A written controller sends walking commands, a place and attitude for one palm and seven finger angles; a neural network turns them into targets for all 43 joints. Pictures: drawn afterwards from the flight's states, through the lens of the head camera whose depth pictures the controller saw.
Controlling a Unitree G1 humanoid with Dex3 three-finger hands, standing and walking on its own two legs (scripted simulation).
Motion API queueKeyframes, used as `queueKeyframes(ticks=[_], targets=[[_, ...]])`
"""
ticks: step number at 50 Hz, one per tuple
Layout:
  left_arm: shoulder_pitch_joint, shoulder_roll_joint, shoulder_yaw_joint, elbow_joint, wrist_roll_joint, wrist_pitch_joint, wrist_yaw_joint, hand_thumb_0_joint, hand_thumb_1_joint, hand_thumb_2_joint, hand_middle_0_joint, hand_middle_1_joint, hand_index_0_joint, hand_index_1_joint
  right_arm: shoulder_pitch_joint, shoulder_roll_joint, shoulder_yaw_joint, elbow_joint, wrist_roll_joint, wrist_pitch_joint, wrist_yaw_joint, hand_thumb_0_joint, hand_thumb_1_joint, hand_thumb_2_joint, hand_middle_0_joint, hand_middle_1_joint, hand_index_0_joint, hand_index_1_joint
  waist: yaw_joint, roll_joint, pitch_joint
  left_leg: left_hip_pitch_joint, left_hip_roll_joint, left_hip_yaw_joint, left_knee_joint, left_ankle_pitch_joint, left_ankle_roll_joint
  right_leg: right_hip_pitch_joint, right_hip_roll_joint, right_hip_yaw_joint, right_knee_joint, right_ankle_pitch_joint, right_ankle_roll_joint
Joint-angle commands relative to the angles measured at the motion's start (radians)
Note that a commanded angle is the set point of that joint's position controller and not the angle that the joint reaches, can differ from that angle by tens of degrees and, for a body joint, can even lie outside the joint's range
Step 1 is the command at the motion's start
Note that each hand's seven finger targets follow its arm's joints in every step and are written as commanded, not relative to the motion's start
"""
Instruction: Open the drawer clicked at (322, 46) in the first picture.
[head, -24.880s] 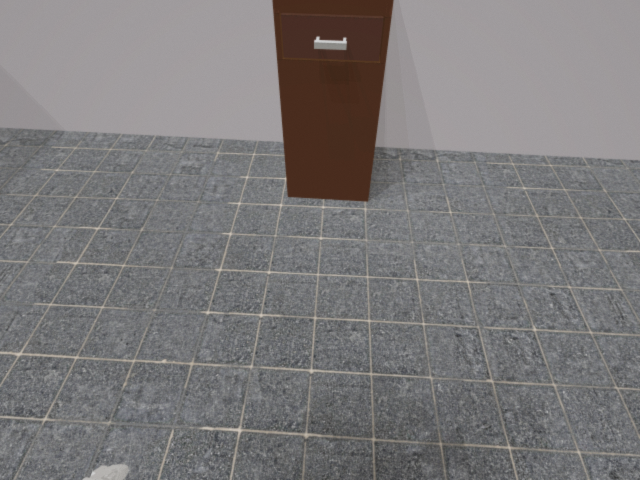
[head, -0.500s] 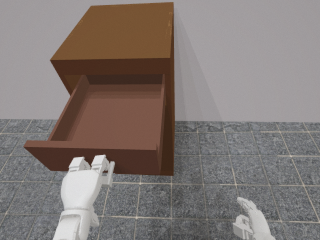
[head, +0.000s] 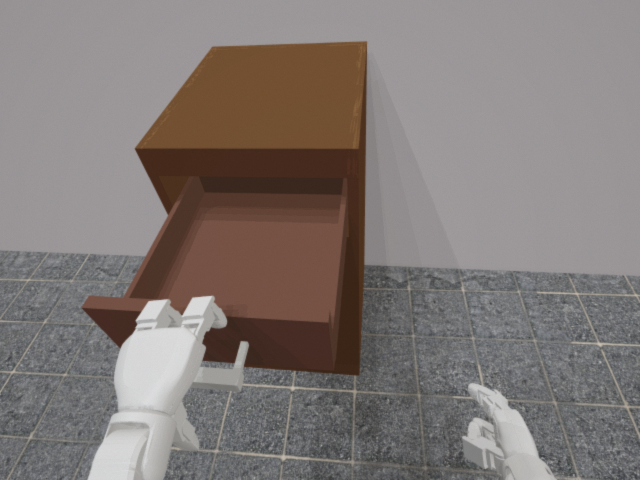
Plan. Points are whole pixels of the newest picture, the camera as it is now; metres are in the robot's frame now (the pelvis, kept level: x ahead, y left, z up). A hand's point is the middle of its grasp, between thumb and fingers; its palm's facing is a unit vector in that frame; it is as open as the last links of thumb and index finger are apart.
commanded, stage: lift the hand off the handle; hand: left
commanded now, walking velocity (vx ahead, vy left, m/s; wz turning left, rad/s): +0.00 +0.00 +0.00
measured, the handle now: (207, 362) +0.26 +0.21 -0.02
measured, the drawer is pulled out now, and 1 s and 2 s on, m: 0.28 0.28 0.28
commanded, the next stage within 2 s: draw the hand back to the body in 0.66 s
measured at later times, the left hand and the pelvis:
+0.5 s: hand (160, 338) +0.22 +0.21 +0.12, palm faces +0.13 -0.12 -0.99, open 13.9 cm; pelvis +0.01 +0.00 +0.02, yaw +0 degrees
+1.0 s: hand (130, 347) +0.20 +0.22 +0.13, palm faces +0.11 -0.10 -0.99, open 13.9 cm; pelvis -0.01 +0.00 +0.02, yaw +0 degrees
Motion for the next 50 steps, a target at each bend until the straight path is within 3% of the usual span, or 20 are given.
queueKeyframes(ticks=[1,5,11,14,18,21,27,29,31,32,34,36,37,38,41,42,43,46,47,50], targets=[[-0.137,0.116,0.090,-0.280,0.003,0.006,0.020,0.000,-0.500,0.300,-0.300,-1.200,-0.300,-1.200,-0.169,-0.076,-0.023,-0.166,0.010,-0.046,0.007,0.000,-0.900,-0.900,0.200,0.300,0.200,0.300,-0.001,-0.049,-0.168,0.095,-0.024,0.019,-0.102,0.326,0.024,0.120,0.026,-0.008,-0.128,0.282,-0.021],[-0.143,0.130,0.089,-0.288,-0.004,0.035,-0.017,0.000,-0.500,0.300,-0.300,-1.200,-0.300,-1.200,-0.180,-0.074,-0.012,-0.162,0.016,-0.038,0.012,0.000,-0.900,-0.900,0.200,0.300,0.200,0.300,0.002,-0.087,-0.130,0.100,-0.023,0.024,-0.129,0.328,0.028,0.146,0.021,-0.014,-0.151,0.306,-0.011],[-0.105,0.179,0.136,-0.355,-0.037,0.054,-0.076,0.000,-0.500,0.300,-0.300,-1.200,-0.300,-1.200,-0.203,-0.079,0.000,-0.175,0.026,-0.031,0.013,0.000,-0.900,-0.900,0.200,0.300,0.200,0.300,0.017,-0.063,-0.157,0.143,-0.015,0.027,-0.161,0.385,0.029,0.234,0.018,-0.003,-0.182,0.380,-0.008],[-0.101,0.161,0.116,-0.370,-0.043,0.050,-0.100,0.000,-0.500,0.300,-0.300,-1.200,-0.300,-1.200,-0.198,-0.079,0.006,-0.170,0.023,-0.026,0.018,0.000,-0.900,-0.900,0.200,0.300,0.200,0.300,0.014,-0.073,-0.124,0.140,-0.016,0.034,-0.175,0.383,0.030,0.228,0.014,-0.014,-0.194,0.377,-0.002],[-0.159,0.223,0.170,-0.390,-0.063,0.056,-0.123,0.000,-0.500,0.300,-0.300,-1.200,-0.300,-1.200,-0.209,-0.085,0.009,-0.159,0.029,-0.014,0.012,0.000,-0.900,-0.900,0.200,0.300,0.200,0.300,0.006,-0.069,-0.108,0.156,-0.012,0.032,-0.201,0.362,0.031,0.248,0.011,-0.002,-0.232,0.361,-0.001],[-0.191,0.227,0.173,-0.426,-0.070,0.061,-0.140,0.000,-0.500,0.300,-0.300,-1.200,-0.300,-1.200,-0.234,-0.087,0.009,-0.172,0.033,-0.012,0.010,0.000,-0.900,-0.900,0.200,0.300,0.200,0.300,0.010,-0.032,-0.126,0.177,-0.010,0.027,-0.215,0.365,0.029,0.267,0.010,0.005,-0.246,0.344,-0.005],[-0.199,0.208,0.143,-0.450,-0.088,0.070,-0.188,0.000,-0.500,0.300,-0.300,-1.200,-0.300,-1.200,-0.228,-0.087,0.020,-0.174,0.036,-0.006,0.019,0.000,-0.900,-0.900,0.200,0.300,0.200,0.300,0.014,-0.060,-0.122,0.186,-0.009,0.033,-0.242,0.385,0.033,0.290,0.000,-0.019,-0.260,0.343,0.002],[-0.214,0.217,0.145,-0.398,-0.092,0.077,-0.203,0.000,-0.500,0.300,-0.300,-1.200,-0.300,-1.200,-0.234,-0.089,0.015,-0.161,0.037,0.002,0.015,0.000,-0.900,-0.900,0.200,0.300,0.200,0.300,0.010,-0.074,-0.065,0.181,-0.011,0.035,-0.259,0.363,0.032,0.275,0.008,-0.019,-0.278,0.321,0.004],[-0.188,0.246,0.192,-0.388,-0.105,0.086,-0.212,0.000,-0.500,0.300,-0.300,-1.200,-0.300,-1.200,-0.253,-0.097,0.016,-0.171,0.048,0.005,0.017,0.000,-0.900,-0.900,0.200,0.300,0.200,0.300,0.016,-0.064,-0.070,0.177,-0.003,0.030,-0.270,0.343,0.027,0.298,0.013,-0.005,-0.288,0.305,0.000],[-0.210,0.201,0.137,-0.393,-0.090,0.083,-0.220,0.000,-0.500,0.300,-0.300,-1.200,-0.300,-1.200,-0.237,-0.087,0.025,-0.170,0.042,0.002,0.023,0.000,-0.900,-0.900,0.200,0.300,0.200,0.300,0.017,-0.080,-0.090,0.178,-0.010,0.039,-0.268,0.353,0.031,0.301,0.002,-0.019,-0.281,0.298,0.003],[-0.205,0.230,0.165,-0.379,-0.097,0.074,-0.223,0.000,-0.500,0.300,-0.300,-1.200,-0.300,-1.200,-0.234,-0.095,0.016,-0.164,0.042,0.006,0.021,0.000,-0.900,-0.900,0.200,0.300,0.200,0.300,0.017,-0.079,-0.068,0.175,-0.010,0.040,-0.278,0.346,0.029,0.304,0.009,-0.015,-0.289,0.304,0.003],[-0.219,0.231,0.170,-0.444,-0.103,0.070,-0.220,0.000,-0.500,0.300,-0.300,-1.200,-0.300,-1.200,-0.259,-0.101,0.015,-0.185,0.047,0.005,0.024,0.000,-0.900,-0.900,0.200,0.300,0.200,0.300,0.015,-0.025,-0.104,0.184,-0.004,0.033,-0.278,0.346,0.026,0.317,0.013,-0.003,-0.290,0.304,-0.003],[-0.209,0.207,0.145,-0.451,-0.093,0.062,-0.217,0.000,-0.500,0.300,-0.300,-1.200,-0.300,-1.200,-0.234,-0.090,0.021,-0.188,0.042,-0.002,0.027,0.000,-0.900,-0.900,0.200,0.300,0.200,0.300,0.024,-0.050,-0.144,0.192,-0.009,0.042,-0.270,0.366,0.033,0.332,0.002,-0.017,-0.279,0.309,0.000],[-0.213,0.239,0.174,-0.431,-0.103,0.054,-0.212,0.000,-0.500,0.300,-0.300,-1.200,-0.300,-1.200,-0.236,-0.095,0.013,-0.172,0.043,0.002,0.023,0.000,-0.900,-0.900,0.200,0.300,0.200,0.300,0.013,-0.051,-0.098,0.188,-0.008,0.038,-0.276,0.357,0.029,0.316,0.010,-0.007,-0.294,0.315,-0.001],[-0.184,0.290,0.247,-0.432,-0.098,0.050,-0.190,0.000,-0.500,0.300,-0.300,-1.200,-0.300,-1.200,-0.247,-0.104,0.016,-0.176,0.044,0.000,0.017,0.000,-0.900,-0.900,0.200,0.300,0.200,0.300,0.026,-0.028,-0.090,0.174,-0.004,0.033,-0.278,0.330,0.022,0.314,0.014,0.006,-0.299,0.285,-0.005],[-0.182,0.234,0.196,-0.434,-0.090,0.048,-0.190,0.000,-0.500,0.300,-0.300,-1.200,-0.300,-1.200,-0.233,-0.088,0.022,-0.179,0.039,-0.006,0.022,0.000,-0.900,-0.900,0.200,0.300,0.200,0.300,0.028,-0.050,-0.105,0.175,-0.011,0.038,-0.274,0.336,0.027,0.311,0.002,-0.010,-0.293,0.276,-0.002],[-0.180,0.267,0.231,-0.409,-0.107,0.044,-0.188,0.000,-0.500,0.300,-0.300,-1.200,-0.300,-1.200,-0.234,-0.094,0.012,-0.163,0.043,-0.003,0.016,0.000,-0.900,-0.900,0.200,0.300,0.200,0.300,0.016,-0.060,-0.062,0.177,-0.008,0.036,-0.281,0.324,0.026,0.296,0.011,0.001,-0.309,0.272,-0.003],[-0.178,0.309,0.277,-0.418,-0.121,0.047,-0.187,0.000,-0.500,0.300,-0.300,-1.200,-0.300,-1.200,-0.244,-0.105,0.014,-0.168,0.044,-0.009,0.008,0.000,-0.900,-0.900,0.200,0.300,0.200,0.300,0.018,-0.038,-0.075,0.184,-0.010,0.032,-0.278,0.303,0.025,0.300,0.009,0.013,-0.319,0.254,-0.001],[-0.164,0.271,0.243,-0.402,-0.119,0.047,-0.193,0.000,-0.500,0.300,-0.300,-1.200,-0.300,-1.200,-0.228,-0.093,0.019,-0.168,0.042,-0.014,0.009,0.000,-0.900,-0.900,0.200,0.300,0.200,0.300,0.020,-0.049,-0.081,0.185,-0.015,0.039,-0.276,0.303,0.030,0.297,-0.001,-0.003,-0.316,0.237,0.003],[-0.192,0.273,0.230,-0.405,-0.135,0.030,-0.212,0.000,-0.500,0.300,-0.300,-1.200,-0.300,-1.200,-0.232,-0.105,0.011,-0.161,0.041,-0.015,-0.003,0.000,-0.900,-0.900,0.200,0.300,0.200,0.300,0.005,-0.053,-0.041,0.192,-0.016,0.037,-0.288,0.284,0.030,0.269,0.002,-0.008,-0.336,0.220,0.008]])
